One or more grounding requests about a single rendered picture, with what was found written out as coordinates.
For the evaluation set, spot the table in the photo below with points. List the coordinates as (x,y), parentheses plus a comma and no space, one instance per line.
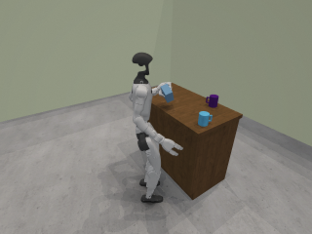
(204,159)

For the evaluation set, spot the robot right foot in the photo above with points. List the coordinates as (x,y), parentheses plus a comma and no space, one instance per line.
(153,199)

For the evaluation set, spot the robot left shin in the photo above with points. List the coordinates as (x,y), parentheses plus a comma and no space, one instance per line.
(146,168)

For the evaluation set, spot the sponge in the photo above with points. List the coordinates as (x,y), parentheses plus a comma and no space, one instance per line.
(167,92)

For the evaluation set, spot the right robot hand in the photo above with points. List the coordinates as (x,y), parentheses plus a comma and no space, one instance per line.
(168,144)

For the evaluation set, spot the left robot hand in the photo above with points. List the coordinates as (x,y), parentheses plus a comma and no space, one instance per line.
(159,88)

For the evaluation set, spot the left robot forearm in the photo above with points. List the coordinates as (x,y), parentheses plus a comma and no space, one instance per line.
(155,91)

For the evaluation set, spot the robot left upper arm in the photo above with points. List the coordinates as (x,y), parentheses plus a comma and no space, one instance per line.
(131,96)

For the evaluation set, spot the robot right upper arm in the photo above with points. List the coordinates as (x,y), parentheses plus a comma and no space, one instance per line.
(141,96)

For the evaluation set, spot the right robot forearm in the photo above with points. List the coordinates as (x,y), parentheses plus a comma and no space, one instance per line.
(144,127)

